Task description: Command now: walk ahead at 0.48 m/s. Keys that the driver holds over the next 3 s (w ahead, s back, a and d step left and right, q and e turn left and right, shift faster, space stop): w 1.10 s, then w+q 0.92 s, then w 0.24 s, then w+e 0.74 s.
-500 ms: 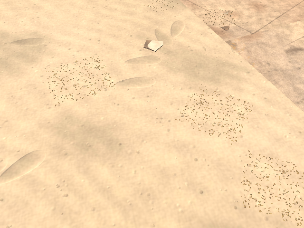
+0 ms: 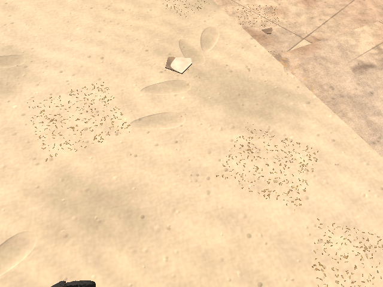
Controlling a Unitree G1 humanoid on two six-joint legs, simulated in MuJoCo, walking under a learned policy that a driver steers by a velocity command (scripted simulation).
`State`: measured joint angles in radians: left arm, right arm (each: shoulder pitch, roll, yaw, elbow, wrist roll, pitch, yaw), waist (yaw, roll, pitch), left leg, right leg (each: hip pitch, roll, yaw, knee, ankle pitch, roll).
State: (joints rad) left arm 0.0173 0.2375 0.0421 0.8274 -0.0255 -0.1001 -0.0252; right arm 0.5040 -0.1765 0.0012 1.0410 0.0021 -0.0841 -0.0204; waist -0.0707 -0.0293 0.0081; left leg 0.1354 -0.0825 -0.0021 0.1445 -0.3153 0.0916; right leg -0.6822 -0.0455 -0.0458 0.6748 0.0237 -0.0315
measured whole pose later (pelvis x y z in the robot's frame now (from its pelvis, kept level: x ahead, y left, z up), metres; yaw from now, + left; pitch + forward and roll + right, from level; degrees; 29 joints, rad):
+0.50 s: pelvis +0.28 +0.00 +0.01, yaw +0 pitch +1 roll -2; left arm 0.36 0.24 0.04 0.99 -0.01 -0.10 -0.01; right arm 0.09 -0.26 -0.04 0.85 0.01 -0.08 -0.01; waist 0.08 0.03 0.01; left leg -0.67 0.14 -0.06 0.69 0.03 -0.01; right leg -0.05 0.09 -0.03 0.20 -0.18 -0.07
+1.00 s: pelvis +0.56 +0.08 +0.01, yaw +0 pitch +1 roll +1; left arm 0.10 0.27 0.06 0.88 -0.01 -0.07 0.00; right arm 0.38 -0.23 -0.05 0.96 0.00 -0.09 0.01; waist -0.06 -0.04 0.00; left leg -0.04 -0.07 0.05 0.20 -0.18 0.07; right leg -0.69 -0.12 0.04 0.76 0.02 -0.01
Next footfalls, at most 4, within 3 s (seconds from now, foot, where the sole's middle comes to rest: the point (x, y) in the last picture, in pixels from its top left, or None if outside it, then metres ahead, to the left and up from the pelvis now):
0.12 right None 0.28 -0.09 -0.77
0.66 left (133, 271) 0.55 0.16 -0.77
1.22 right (193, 189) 0.87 -0.07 -0.77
1.76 left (121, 146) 1.10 0.23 -0.77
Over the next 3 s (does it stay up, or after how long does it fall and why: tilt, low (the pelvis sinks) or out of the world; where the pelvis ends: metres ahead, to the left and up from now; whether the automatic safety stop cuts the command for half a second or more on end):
stays up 1.58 0.38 0.01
